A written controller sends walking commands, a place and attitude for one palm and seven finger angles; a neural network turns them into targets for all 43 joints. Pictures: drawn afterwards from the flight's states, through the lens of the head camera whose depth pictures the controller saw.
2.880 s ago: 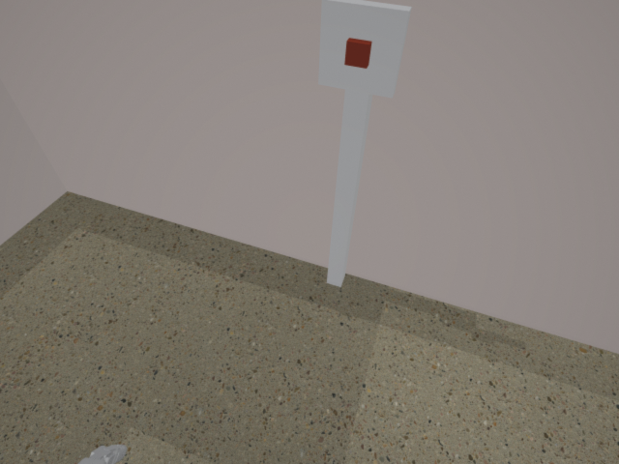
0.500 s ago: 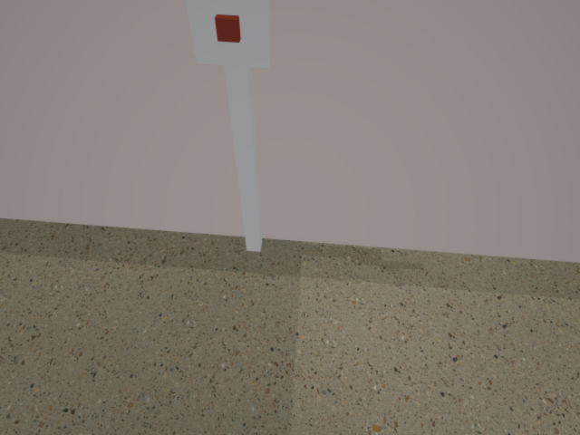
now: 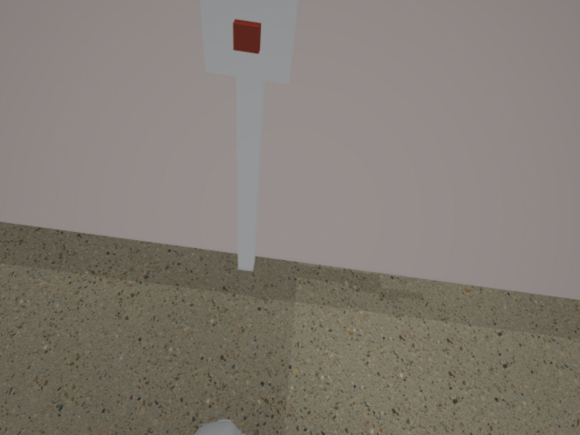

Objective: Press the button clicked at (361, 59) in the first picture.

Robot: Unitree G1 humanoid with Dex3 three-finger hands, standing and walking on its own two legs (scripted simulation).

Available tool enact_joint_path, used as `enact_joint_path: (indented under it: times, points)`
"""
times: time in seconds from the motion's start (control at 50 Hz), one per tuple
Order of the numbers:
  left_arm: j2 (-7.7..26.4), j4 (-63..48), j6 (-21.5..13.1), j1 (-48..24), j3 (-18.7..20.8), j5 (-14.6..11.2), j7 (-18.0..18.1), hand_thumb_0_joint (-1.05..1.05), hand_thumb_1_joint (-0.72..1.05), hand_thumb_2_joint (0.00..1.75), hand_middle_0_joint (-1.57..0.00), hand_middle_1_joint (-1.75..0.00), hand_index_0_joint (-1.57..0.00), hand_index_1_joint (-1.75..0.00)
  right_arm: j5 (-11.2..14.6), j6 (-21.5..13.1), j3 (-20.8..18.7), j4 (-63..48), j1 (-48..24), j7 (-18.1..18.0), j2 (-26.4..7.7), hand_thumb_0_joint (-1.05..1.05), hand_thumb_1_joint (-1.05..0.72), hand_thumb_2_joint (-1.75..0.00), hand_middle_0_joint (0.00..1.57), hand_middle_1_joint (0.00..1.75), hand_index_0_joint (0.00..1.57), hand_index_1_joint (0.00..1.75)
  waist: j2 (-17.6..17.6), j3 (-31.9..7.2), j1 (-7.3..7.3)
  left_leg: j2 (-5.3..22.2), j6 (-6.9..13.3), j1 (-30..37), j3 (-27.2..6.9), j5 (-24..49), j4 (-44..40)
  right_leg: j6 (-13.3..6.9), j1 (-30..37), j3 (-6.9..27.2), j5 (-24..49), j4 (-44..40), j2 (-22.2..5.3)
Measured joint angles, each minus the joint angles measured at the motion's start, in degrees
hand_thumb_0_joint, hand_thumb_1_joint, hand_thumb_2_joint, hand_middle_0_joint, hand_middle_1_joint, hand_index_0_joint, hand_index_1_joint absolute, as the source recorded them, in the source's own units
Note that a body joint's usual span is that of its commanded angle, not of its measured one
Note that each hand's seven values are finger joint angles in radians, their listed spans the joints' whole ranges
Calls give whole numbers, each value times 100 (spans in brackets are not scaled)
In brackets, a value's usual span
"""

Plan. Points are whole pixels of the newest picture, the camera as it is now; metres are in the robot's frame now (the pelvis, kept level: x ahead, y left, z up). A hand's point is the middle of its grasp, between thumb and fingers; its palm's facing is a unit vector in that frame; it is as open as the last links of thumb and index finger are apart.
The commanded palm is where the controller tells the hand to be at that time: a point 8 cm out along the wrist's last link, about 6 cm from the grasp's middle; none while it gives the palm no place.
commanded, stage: take the last steps up to it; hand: left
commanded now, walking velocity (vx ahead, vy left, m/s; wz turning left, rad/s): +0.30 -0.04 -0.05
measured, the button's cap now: (247, 36) +0.76 +0.17 +0.17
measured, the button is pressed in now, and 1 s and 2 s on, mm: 0 0 0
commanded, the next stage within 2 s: come to a stop and stand still in 0.54 s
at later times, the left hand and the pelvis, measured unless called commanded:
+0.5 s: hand (196, 362) +0.25 +0.17 -0.15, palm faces -0.05 -0.99 -0.14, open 7.4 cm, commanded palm none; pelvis +0.16 +0.01 +0.03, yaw -2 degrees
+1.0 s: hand (208, 319) +0.32 +0.17 -0.15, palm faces +0.06 -0.97 -0.22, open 7.3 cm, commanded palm none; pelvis +0.27 -0.02 +0.02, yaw +0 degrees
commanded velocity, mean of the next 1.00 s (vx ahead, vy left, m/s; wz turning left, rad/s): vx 0.06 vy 0.00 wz -0.02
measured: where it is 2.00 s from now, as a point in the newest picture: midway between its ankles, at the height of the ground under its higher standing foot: outside the picture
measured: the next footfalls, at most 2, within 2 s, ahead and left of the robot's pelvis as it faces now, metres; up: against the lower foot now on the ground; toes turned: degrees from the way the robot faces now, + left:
right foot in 0.62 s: +0.34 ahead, -0.14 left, +0.00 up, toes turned -11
left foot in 1.08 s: +0.33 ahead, +0.11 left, +0.00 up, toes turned +4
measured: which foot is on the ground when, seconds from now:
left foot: down 0.00-0.62, up 0.64-1.00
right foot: up 0.00-0.60, down 0.62-1.00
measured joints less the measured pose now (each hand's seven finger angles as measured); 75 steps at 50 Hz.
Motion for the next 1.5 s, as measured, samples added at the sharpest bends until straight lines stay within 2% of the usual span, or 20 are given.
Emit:
enact_joint_path:
  times: [0.06, 0.1, 0.2, 0.32, 0.46, 0.58, 0.62, 0.64, 0.7, 0.74, 0.84, 0.92, 1.02, 1.06, 1.1, 1.16, 1.22, 1.3, 1.4, 1.5]
  points:
    - [107, -34, 98, -234, 44, 18, -19, 1, 91, 90, -21, -30, -20, -30, 28, -17, 25, 61, 101, -105, 99, 1, -91, -90, 20, 30, 20, 30, 15, -46, -68, -79, 118, 404, 154, -276, -265, -153, -1077, 102, 310, 2077, 34]
    - [199, -137, 104, -472, 98, 51, -38, 1, 91, 90, -20, -30, -20, -30, 40, -37, -1, 142, 258, -189, 103, 0, -93, -90, 20, 30, 20, 30, 35, -108, -119, -179, 120, 729, 186, -132, -726, -138, -1638, 28, 805, 2555, -40]
    - [346, -530, 75, -1004, 204, 74, -42, 1, 92, 90, -20, -30, -20, -30, 61, -81, 58, 446, 758, -212, 199, 0, -93, -90, 20, 30, 20, 30, 43, -282, -134, -405, 167, 1400, 195, 107, -1689, -2, -2549, 67, 1727, 2442, -194]
    - [303, -698, 151, -1354, 245, 66, -78, 0, 92, 90, -20, -30, -19, -30, 70, -89, 101, 702, 1237, -219, 415, 1, -92, -90, 20, 30, 20, 30, 49, -380, -230, -560, 151, 1983, 243, 24, -2213, 143, -2979, 161, 2249, 1996, -338]
    - [141, -657, 220, -1634, 167, 43, -114, 0, 92, 90, -20, -30, -19, -30, 8, -108, 138, 859, 1583, -225, 597, 1, -91, -90, 20, 30, 20, 30, 121, -232, -456, -496, 2, 2486, 279, -342, -2347, 114, -2723, -157, 2051, 614, -410]
    - [-37, -713, 108, -1930, 82, 25, -118, 1, 92, 90, -20, -30, -20, -30, -31, -37, 114, 980, 1747, -232, 582, 1, -90, -90, 20, 30, 20, 30, 258, 22, -622, -241, -289, 2655, 278, -986, -1878, -126, -2071, -482, 1733, -713, -135]
    - [-75, -744, -52, -1956, 57, 35, -114, 1, 91, 90, -20, -30, -20, -30, 16, 0, 97, 1043, 1822, -218, 562, 1, -90, -90, 20, 30, 20, 30, 317, 59, -574, -70, -384, 2477, 229, -1389, -1152, -266, -1735, -621, 2189, -1111, -5]
    - [-105, -752, -138, -1976, 59, 36, -91, 1, 91, 90, -20, -30, -20, -30, 52, 49, 90, 1070, 1769, -204, 540, 1, -90, -90, 20, 30, 20, 30, 373, 112, -538, 39, -372, 2183, 110, -1514, -371, -341, -1748, -679, 2098, -926, 47]
    - [-118, -817, -305, -1972, 127, -89, 36, -2, 93, 90, -21, -30, -20, -30, 110, 168, 67, 1031, 1518, -215, 455, 1, -91, -90, 20, 30, 20, 30, 412, 161, -427, 17, -338, 1124, -400, -1664, 1918, -441, -1506, -837, 1555, -822, 98]
    - [-49, -823, -294, -1968, 117, -78, 122, -3, 95, 90, -21, -30, -20, -30, 108, 232, 47, 935, 1264, -255, 351, 1, -91, -90, 20, 30, 20, 30, 425, 109, -333, 31, -384, 629, -479, -1470, 2327, -374, -1274, -889, 1574, -1089, 129]
    - [41, -775, -83, -1902, 62, -4, 218, -3, 95, 90, -21, -30, -20, -30, 110, 399, -46, 455, 445, -286, 31, 1, -91, -90, 20, 30, 20, 30, 517, 53, -267, 38, -539, 7, -529, -1168, 1426, -394, -1047, -892, 1653, -1431, 130]
    - [51, -799, 98, -1833, 72, 13, 202, -2, 94, 90, -21, -30, -20, -30, 74, 512, -109, 113, -129, -229, -137, 1, -91, -90, 19, 30, 19, 30, 548, 131, -144, -55, -618, -198, -597, -1055, 1203, -320, -1028, -844, 1589, -1345, 55]
    - [144, -865, 233, -1688, 120, 53, 175, 0, 92, 90, -21, -30, -20, -30, 84, 519, -119, -172, -534, -170, -156, 0, -91, -90, 19, 30, 19, 30, 392, 194, -1, -142, -611, 76, -608, -926, 584, -164, -1089, -792, 1517, -1159, -84]
    - [212, -876, 270, -1608, 140, 42, 167, 0, 92, 90, -21, -30, -20, -30, 85, 470, -95, -236, -566, -152, -121, 0, -91, -90, 19, 30, 20, 30, 303, 177, 13, -138, -588, 430, -570, -400, -110, -71, -1162, -793, 1435, -976, -136]
    - [311, -868, 336, -1566, 160, -1, 165, 0, 91, 90, -21, -30, -20, -30, 61, 392, -58, -244, -544, -149, -36, 0, -91, -90, 19, 30, 20, 30, 124, 186, 24, -221, -289, 595, -482, -226, -397, 28, -1291, -691, 1098, -618, -217]
    - [409, -856, 428, -1472, 182, -19, 185, 0, 91, 90, -20, -30, -20, -30, 21, 382, 58, -228, -468, -192, 108, 0, -91, -90, 20, 30, 20, 30, -5, 166, 78, -248, -61, 689, -403, -277, -556, 60, -1634, -104, 162, 553, 44]
    - [446, -795, 439, -1355, 203, -2, 137, 0, 91, 90, -20, -30, -20, -30, 26, 373, 102, -195, -383, -285, 197, 0, -91, -90, 20, 30, 20, 30, 9, 88, 46, -241, -22, 815, -376, -11, -998, 119, -1839, 244, 348, 1483, 226]
    - [488, -708, 460, -1164, 228, 8, 80, 0, 91, 90, -20, -30, -20, -30, 44, 327, 112, -138, -297, -333, 182, 0, -92, -90, 20, 30, 20, 30, 12, -37, -8, -233, 19, 905, -272, 300, -1459, 232, -1821, 455, 655, 1883, 236]
    - [515, -581, 552, -1016, 248, 27, 42, 1, 91, 90, -20, -30, -20, -30, 37, 323, 69, 4, -63, -339, 124, 0, -92, -90, 20, 30, 20, 30, 56, -199, -135, -181, 4, 942, -185, 543, -1761, 274, -1472, 465, 669, 1465, 120]
    - [445, -526, 562, -1039, 181, 24, 17, 1, 91, 90, -20, -30, -20, -30, -6, 396, 8, 229, 257, -275, 30, 0, -91, -90, 20, 30, 20, 30, 187, -300, -294, -151, -66, 908, -188, 781, -1960, 172, -1031, 253, 409, 490, 30]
